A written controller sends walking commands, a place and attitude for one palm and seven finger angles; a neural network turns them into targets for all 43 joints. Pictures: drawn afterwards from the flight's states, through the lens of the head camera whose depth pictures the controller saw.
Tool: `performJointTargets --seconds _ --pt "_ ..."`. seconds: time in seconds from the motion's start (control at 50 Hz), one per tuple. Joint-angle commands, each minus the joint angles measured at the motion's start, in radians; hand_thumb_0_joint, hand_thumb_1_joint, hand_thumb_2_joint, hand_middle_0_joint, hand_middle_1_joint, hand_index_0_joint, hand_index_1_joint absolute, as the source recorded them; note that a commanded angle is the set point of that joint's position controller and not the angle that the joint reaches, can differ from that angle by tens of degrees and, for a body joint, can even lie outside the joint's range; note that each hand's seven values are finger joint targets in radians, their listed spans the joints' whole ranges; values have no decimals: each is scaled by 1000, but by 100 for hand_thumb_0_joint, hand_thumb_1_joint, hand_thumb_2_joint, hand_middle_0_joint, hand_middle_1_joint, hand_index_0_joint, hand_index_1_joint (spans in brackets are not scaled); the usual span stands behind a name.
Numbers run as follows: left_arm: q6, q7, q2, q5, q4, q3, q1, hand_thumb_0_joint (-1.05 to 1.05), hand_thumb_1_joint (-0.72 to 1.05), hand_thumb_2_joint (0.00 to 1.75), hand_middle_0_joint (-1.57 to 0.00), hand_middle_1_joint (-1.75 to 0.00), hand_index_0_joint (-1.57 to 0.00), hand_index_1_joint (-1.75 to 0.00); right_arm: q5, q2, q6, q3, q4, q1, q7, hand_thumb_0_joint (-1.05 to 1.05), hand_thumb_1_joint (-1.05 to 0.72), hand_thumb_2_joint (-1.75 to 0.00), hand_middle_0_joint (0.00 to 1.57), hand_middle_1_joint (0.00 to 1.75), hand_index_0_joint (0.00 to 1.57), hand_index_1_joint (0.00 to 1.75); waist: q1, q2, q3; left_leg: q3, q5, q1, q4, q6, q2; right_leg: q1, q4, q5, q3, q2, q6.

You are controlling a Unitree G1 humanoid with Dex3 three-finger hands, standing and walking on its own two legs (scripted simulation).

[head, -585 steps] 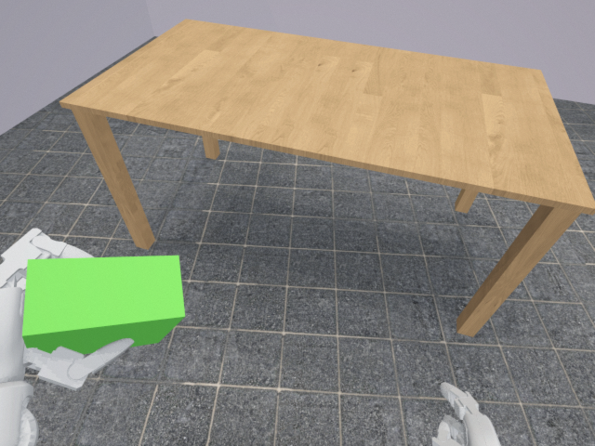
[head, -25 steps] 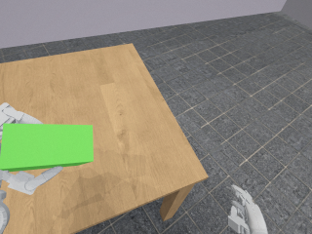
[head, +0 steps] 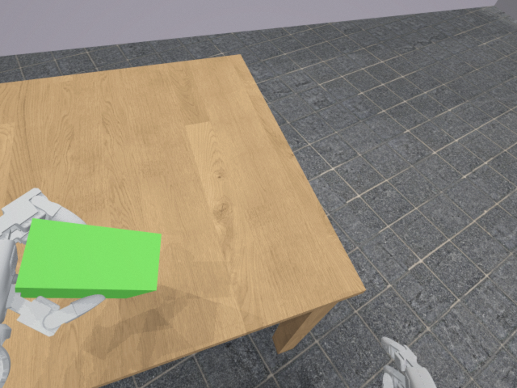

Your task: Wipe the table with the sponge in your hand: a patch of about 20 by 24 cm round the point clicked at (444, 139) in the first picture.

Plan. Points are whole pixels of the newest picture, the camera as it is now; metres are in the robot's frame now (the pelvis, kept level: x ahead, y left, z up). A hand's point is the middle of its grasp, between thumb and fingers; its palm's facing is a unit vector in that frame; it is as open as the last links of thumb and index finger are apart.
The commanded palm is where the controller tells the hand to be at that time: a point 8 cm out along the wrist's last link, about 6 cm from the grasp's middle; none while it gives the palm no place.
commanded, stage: come to a stop and stand still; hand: left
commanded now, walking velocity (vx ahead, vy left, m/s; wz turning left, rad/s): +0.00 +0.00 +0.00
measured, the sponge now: (107, 267) +0.23 +0.21 +0.10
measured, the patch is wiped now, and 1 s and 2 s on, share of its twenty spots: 0.00 0.00 0.00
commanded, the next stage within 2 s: look again from close up in 0.26 s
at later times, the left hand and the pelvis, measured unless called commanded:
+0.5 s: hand (32, 293) +0.18 +0.25 +0.15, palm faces +0.36 -0.85 -0.37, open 10.5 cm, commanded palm +0.12 +0.27 +0.18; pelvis -0.03 -0.01 +0.00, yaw +2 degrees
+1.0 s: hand (64, 292) +0.18 +0.22 +0.15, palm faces +0.32 -0.87 -0.36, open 10.5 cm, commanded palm +0.13 +0.24 +0.18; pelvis -0.04 -0.03 +0.00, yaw -1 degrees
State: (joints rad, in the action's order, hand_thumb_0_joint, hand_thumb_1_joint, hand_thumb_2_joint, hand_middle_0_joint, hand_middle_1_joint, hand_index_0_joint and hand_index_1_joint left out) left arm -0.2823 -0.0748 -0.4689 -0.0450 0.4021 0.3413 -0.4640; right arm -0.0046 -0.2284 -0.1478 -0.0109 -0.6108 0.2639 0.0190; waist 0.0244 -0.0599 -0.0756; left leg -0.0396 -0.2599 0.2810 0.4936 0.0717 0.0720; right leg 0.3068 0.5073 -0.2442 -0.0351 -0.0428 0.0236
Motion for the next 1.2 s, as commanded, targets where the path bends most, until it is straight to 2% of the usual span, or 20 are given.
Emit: performJointTargets --seconds 0.0,0.08,0.12,0.2,0.26,0.28,0.3,0.44,0.48,0.5,0.58,0.6,0.68,0.7,0.8,0.92,0.98,1.04,1.12,1.18 --pt "-80 -56 -244 -29 316 209 186 0 10 130 -120 -160 -120 -160 -3 -142 -64 55 158 -87 -18 0 -90 -90 20 30 20 30 13 224 252 178 347 -56 -81 -112 -150 -142 4 192 58 -58 -53" --pt "-75 -52 -208 -45 363 181 82 0 10 130 -120 -160 -120 -160 -19 -151 -88 59 165 -99 -1 0 -90 -90 20 30 20 30 18 243 293 182 450 -117 -46 -106 -145 -132 11 210 75 -52 -59" --pt "-86 -44 -180 -51 376 161 61 0 10 130 -120 -160 -120 -160 -15 -153 -85 68 161 -62 4 0 -90 -90 20 30 20 30 10 192 261 188 460 -111 -53 -112 -161 -107 0 177 58 -59 -55" --pt "-76 -35 -141 -68 216 179 24 0 10 130 -120 -160 -120 -160 -17 -145 -64 74 156 -62 -5 0 -90 -90 20 30 20 30 12 83 209 185 353 -72 -109 -121 -170 -84 -22 150 47 -59 -45" --pt "-72 -22 -158 -81 163 186 77 0 10 130 -120 -160 -120 -160 -29 -143 -56 77 170 -80 -21 0 -90 -90 20 30 20 30 4 58 175 196 222 -44 -132 -118 -163 -72 -55 139 75 -73 -45" --pt "-61 -25 -173 -80 134 203 85 0 10 130 -120 -160 -120 -160 -37 -148 -56 77 171 -115 -23 0 -90 -90 20 30 20 30 6 74 176 189 180 -67 -147 -110 -161 -51 -58 113 88 -64 -45" --pt "-67 -17 -121 -81 142 150 104 0 10 130 -120 -160 -120 -160 -33 -134 -51 69 171 -88 -24 0 -90 -90 20 30 20 30 5 78 165 195 154 -41 -159 -112 -165 -66 -64 105 67 -67 -41" --pt "-64 -11 -130 -74 270 102 172 0 10 130 -120 -160 -120 -160 -38 -131 -83 58 189 -108 -21 0 -90 -90 20 30 20 30 3 98 176 207 32 -29 -131 -77 -139 -80 -128 58 114 -81 -48" --pt "-59 -22 -186 -71 278 151 155 0 10 130 -120 -160 -120 -160 -41 -137 -89 59 185 -126 -19 0 -90 -90 20 30 20 30 4 117 186 213 2 -33 -128 -70 -137 -75 -138 29 126 -77 -49" --pt "-62 -19 -137 -75 280 118 143 0 10 130 -120 -160 -120 -160 -36 -120 -89 53 179 -110 -19 0 -90 -90 20 30 20 30 2 111 185 211 7 -17 -125 -70 -136 -90 -140 39 110 -81 -49" --pt "-56 -29 -206 -83 253 197 85 0 10 130 -120 -160 -120 -160 -39 -131 -94 62 169 -119 -23 0 -90 -90 20 30 20 30 -2 127 198 217 38 -25 -107 -70 -129 -82 -149 53 118 -88 -54" --pt "-58 -25 -157 -92 251 162 74 0 10 130 -120 -160 -120 -160 -36 -116 -92 57 170 -109 -25 0 -90 -90 20 30 20 30 -3 127 192 212 36 -12 -109 -70 -129 -92 -152 54 105 -90 -52" --pt "-54 -26 -169 -100 224 187 36 0 10 130 -120 -160 -120 -160 -44 -127 -97 69 164 -122 -30 0 -90 -90 20 30 20 30 -3 99 199 212 56 -40 -106 -66 -127 -80 -160 59 104 -92 -52" --pt "-55 -21 -133 -106 223 156 35 0 10 130 -120 -160 -120 -160 -43 -114 -96 68 164 -109 -30 0 -90 -90 20 30 20 30 -3 84 192 210 54 -46 -114 -71 -138 -67 -159 53 97 -84 -47" --pt "-59 -12 -111 -103 253 124 95 0 10 130 -120 -160 -120 -160 -43 -110 -102 73 175 -103 -31 0 -90 -90 20 30 20 30 0 119 165 252 -2 -42 -183 -84 -213 -9 -79 16 95 -35 -28" --pt "-47 -9 -140 -79 301 126 181 0 10 130 -120 -160 -120 -160 -29 -100 -94 82 187 -98 -32 0 -90 -90 20 30 20 30 11 192 171 267 -61 31 -222 -64 -299 -11 61 -18 88 -29 -17" --pt "-31 -11 -188 -81 316 173 151 0 10 130 -120 -160 -120 -160 -26 -101 -86 88 191 -103 -30 0 -90 -90 20 30 20 30 16 174 197 226 -6 15 -165 -66 -270 -30 18 39 105 -39 -26" --pt "-28 -2 -167 -98 347 170 110 0 10 130 -120 -160 -120 -160 -25 -94 -83 91 190 -92 -27 0 -90 -90 20 30 20 30 12 125 219 177 68 -23 -69 -71 -215 -26 -58 148 155 -68 -48" --pt "-8 -5 -164 -125 339 187 33 0 10 130 -120 -160 -120 -160 -29 -86 -74 94 177 -81 -33 0 -90 -90 20 30 20 30 -1 45 239 123 47 -51 13 -72 -170 -13 -120 166 188 -117 -71" --pt "15 -12 -174 -136 305 208 -8 0 10 130 -120 -160 -120 -160 -40 -83 -64 95 172 -101 -46 0 -90 -90 20 30 20 30 -8 54 223 116 23 -72 -3 -66 -171 20 -140 98 172 -118 -67"
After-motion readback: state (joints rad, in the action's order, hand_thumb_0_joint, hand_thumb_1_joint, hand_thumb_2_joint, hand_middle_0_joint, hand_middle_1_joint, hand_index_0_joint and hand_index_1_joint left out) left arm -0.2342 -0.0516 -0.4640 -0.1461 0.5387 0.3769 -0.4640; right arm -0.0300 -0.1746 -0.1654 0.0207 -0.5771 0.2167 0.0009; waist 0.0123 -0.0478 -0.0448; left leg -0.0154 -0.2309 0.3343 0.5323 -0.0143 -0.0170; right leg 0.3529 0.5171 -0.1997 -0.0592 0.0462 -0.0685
